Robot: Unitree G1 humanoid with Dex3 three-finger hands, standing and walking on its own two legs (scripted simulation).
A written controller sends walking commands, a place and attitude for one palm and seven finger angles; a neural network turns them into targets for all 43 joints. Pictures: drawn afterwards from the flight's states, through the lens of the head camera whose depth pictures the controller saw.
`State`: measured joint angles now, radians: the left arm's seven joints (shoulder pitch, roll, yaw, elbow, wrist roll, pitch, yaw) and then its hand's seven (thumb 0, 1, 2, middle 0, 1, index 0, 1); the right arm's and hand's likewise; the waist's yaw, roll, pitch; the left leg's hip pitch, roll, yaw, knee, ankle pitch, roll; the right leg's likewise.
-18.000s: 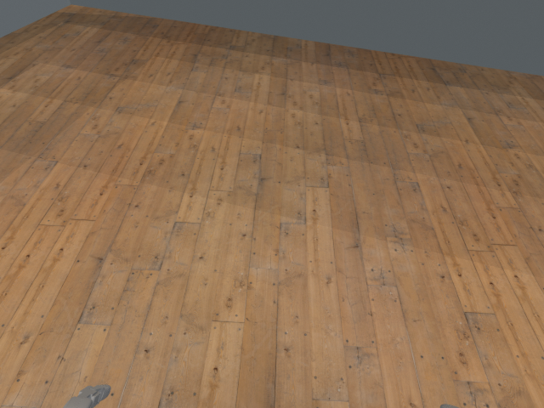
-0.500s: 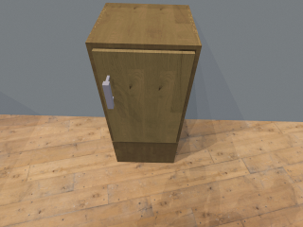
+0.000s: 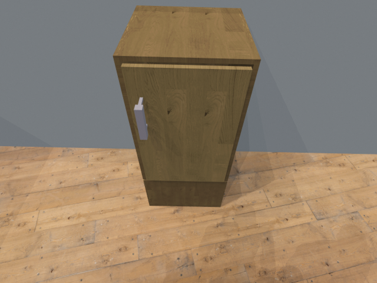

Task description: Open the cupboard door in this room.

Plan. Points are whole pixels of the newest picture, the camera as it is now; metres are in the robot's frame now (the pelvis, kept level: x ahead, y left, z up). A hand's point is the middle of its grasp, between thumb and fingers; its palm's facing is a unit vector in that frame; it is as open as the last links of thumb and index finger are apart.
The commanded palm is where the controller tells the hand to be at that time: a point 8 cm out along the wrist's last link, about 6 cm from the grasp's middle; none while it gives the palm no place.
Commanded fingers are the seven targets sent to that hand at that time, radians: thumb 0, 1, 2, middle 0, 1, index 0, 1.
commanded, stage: look again from close up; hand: left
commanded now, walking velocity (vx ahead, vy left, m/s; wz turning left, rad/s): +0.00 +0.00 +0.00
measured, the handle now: (142, 118) +0.59 +0.19 -0.03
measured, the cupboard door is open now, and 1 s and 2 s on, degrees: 0 0 0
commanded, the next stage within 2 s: shuffle to correct the standing spot in 0.04 s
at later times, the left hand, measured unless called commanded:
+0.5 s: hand out of the picture +0.01 +0.15 -0.18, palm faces +0.05 -0.98 -0.18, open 7.3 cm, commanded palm none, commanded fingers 0.00 0.90 0.90 -0.20 -0.30 -0.20 -0.30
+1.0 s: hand out of the picture +0.11 +0.14 -0.17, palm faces +0.03 -0.96 -0.27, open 7.3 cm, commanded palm none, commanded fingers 0.00 0.90 0.90 -0.20 -0.30 -0.20 -0.30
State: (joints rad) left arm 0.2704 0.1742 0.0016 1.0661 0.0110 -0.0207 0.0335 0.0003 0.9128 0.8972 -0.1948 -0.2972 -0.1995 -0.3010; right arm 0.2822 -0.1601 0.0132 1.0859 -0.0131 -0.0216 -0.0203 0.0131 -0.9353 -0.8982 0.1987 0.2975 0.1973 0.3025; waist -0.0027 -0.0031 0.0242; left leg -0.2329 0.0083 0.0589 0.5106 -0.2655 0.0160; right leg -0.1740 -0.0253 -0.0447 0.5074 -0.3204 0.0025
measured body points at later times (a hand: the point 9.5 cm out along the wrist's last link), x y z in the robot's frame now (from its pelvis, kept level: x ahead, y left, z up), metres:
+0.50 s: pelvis +0.04 -0.02 -0.01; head +0.07 -0.02 +0.44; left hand +0.00 +0.20 -0.17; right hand +0.04 -0.25 -0.17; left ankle +0.01 +0.10 -0.72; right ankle -0.03 -0.12 -0.74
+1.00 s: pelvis +0.04 -0.05 -0.01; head +0.06 -0.07 +0.44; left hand +0.10 +0.19 -0.15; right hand +0.14 -0.28 -0.17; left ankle +0.07 +0.08 -0.73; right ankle +0.05 -0.15 -0.74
